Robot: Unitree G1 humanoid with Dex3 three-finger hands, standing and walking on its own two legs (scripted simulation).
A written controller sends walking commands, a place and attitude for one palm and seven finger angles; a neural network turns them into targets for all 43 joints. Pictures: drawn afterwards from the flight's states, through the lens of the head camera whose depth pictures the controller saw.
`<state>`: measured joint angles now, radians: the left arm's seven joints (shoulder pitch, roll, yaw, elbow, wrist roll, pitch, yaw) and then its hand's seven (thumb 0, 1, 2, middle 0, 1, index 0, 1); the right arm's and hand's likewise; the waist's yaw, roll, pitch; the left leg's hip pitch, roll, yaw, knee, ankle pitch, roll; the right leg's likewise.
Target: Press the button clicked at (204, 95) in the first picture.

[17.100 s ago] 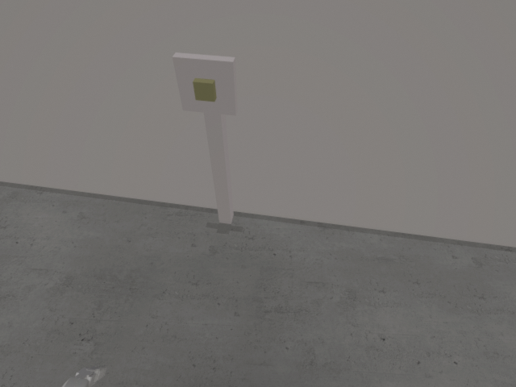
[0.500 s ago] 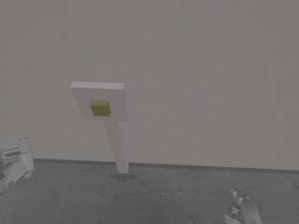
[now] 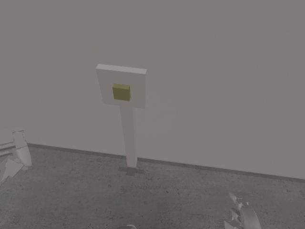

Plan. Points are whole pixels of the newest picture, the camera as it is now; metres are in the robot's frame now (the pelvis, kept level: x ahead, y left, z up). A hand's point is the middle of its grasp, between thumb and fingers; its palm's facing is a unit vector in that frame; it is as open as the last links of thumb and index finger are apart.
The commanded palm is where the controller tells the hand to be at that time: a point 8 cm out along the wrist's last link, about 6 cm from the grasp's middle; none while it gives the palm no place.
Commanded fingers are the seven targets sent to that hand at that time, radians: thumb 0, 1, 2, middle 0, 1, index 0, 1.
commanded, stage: step back with the hand held close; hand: left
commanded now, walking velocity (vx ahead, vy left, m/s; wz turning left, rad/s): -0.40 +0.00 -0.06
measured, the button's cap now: (122, 91) +0.59 +0.15 -0.01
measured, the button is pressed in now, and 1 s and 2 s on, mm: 0 0 0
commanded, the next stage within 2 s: stop stepping back and stand still in 0.46 s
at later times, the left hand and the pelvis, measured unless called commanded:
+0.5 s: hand out of the picture +0.09 +0.28 +0.20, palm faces +0.40 -0.85 -0.35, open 3.1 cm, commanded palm +0.03 +0.31 +0.19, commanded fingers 0.00 0.90 0.90 -1.30 -1.50 -1.30 -1.50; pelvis -0.10 +0.03 +0.01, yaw +0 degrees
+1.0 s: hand out of the picture -0.11 +0.31 +0.21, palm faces +0.22 -0.87 -0.44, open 3.1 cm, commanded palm -0.14 +0.38 +0.19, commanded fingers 0.00 0.90 0.90 -1.30 -1.50 -1.30 -1.50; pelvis -0.30 +0.12 -0.02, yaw -6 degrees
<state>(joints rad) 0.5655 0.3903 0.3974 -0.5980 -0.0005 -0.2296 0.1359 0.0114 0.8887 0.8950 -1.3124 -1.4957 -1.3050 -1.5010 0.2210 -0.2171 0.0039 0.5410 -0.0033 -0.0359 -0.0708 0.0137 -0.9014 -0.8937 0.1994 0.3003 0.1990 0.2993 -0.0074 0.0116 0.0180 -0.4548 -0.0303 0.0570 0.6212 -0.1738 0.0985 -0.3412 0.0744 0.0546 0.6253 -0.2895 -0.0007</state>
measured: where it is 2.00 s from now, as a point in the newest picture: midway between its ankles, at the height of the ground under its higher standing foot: outside the picture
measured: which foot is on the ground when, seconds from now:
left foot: down 0.00-0.58, up 0.60-0.68, down 0.70-0.84, up 0.86-1.00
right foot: down 0.00-0.26, up 0.28-0.60, down 0.62-0.72, up 0.74-0.88, down 0.90-1.00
